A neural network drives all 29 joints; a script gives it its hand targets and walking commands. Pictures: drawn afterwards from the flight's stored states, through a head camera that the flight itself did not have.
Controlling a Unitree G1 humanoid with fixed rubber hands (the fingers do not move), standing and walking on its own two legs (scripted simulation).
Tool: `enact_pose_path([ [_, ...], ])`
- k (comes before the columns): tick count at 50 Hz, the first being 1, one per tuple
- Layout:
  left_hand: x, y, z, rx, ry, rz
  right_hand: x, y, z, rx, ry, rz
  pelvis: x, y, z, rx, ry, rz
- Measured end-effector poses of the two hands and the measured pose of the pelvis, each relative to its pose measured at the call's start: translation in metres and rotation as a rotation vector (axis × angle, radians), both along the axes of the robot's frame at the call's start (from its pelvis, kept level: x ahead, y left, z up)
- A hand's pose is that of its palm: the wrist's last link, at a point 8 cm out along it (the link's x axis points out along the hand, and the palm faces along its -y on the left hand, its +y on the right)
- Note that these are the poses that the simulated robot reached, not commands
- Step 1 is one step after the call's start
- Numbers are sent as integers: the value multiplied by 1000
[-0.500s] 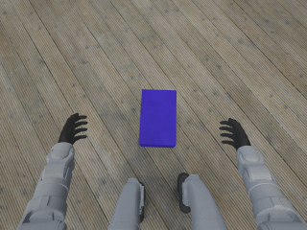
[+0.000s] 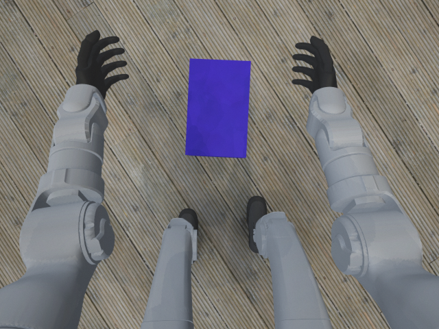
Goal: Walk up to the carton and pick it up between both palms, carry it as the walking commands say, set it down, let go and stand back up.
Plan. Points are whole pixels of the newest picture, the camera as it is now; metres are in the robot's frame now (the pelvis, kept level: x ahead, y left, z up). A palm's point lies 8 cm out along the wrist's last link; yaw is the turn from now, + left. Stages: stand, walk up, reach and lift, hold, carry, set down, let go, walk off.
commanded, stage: reach and lift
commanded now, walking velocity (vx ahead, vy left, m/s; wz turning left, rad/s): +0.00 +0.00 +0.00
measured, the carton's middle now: (218, 112) +0.52 +0.02 -0.58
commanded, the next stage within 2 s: none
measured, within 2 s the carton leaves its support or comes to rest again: neither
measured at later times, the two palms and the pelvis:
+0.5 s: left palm (112, 93) +0.51 +0.23 -0.23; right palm (291, 106) +0.46 -0.13 -0.23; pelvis +0.04 +0.05 -0.05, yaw -5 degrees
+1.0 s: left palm (151, 129) +0.45 +0.20 -0.40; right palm (288, 124) +0.45 -0.17 -0.39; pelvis -0.01 +0.01 -0.18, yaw -2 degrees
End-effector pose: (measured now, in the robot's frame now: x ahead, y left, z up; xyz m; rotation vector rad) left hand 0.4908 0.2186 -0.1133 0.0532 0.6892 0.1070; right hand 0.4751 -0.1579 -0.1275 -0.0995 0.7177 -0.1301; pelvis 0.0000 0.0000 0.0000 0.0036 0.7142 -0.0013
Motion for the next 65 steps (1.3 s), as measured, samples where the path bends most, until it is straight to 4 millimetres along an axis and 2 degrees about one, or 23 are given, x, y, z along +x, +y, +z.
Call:
enact_pose_path([
  [3,20,2,-1,-8,-47,-13,10,8,-5,7,-20,-10,9,6,-1,-9,25,0],
  [6,28,8,-6,-7,-46,-21,18,15,-6,18,-28,-20,17,13,1,-20,41,1],
  [12,27,27,-16,-9,-15,-19,18,24,-5,32,-31,-29,30,28,7,-44,83,4],
  [16,27,36,-25,-16,-14,-15,16,24,-13,35,-17,-60,34,38,1,-63,107,13],
  [19,31,35,-39,-20,-22,-19,12,28,-33,52,16,-65,37,43,-14,-75,131,17],
  [21,30,31,-57,-24,-9,-19,5,28,-54,60,56,-69,38,46,-26,-81,147,18],
  [27,8,8,-141,-37,107,-27,-14,20,-124,57,104,-97,34,46,-62,-94,230,24],
  [30,8,-1,-168,-11,89,-43,-16,7,-151,31,85,-106,31,43,-80,-92,256,24],
  [35,11,-14,-190,9,38,-46,-12,-20,-176,-25,57,-121,26,34,-104,-80,249,26],
  [39,13,-23,-204,14,26,-57,1,-31,-186,-15,6,-137,24,26,-130,-68,233,25],
  [43,0,-23,-230,14,54,-32,3,-25,-206,3,1,-103,16,19,-149,-51,238,23],
  [47,-29,-20,-268,9,116,-10,-16,-16,-242,14,68,-87,2,15,-168,-47,249,26],
  [50,-40,-17,-285,9,101,-4,-27,-9,-261,29,77,-93,-12,15,-184,-50,222,28],
  [54,-28,-13,-288,18,15,-9,-26,-3,-272,44,21,-119,-34,18,-212,-51,147,22],
  [58,-10,-20,-287,-4,-35,-24,-20,4,-283,44,1,-103,-54,21,-237,-53,58,22],
  [61,-12,-28,-306,-24,29,-38,-22,8,-301,54,53,-91,-64,22,-250,-55,11,22],
  [65,-26,-33,-347,-41,120,-39,-20,8,-328,62,108,-84,-69,22,-263,-54,-21,19],
])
